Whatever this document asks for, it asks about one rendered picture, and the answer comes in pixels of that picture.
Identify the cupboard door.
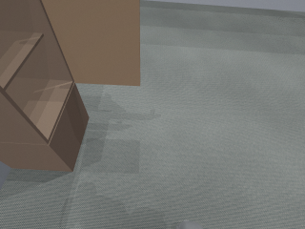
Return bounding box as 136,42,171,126
41,0,141,87

